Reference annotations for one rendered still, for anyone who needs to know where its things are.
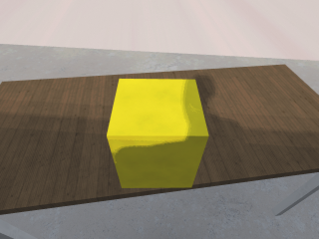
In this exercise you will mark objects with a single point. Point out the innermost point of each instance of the table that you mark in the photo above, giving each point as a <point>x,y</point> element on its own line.
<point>262,123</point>

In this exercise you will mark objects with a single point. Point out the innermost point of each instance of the carton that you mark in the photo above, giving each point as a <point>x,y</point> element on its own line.
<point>157,132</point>

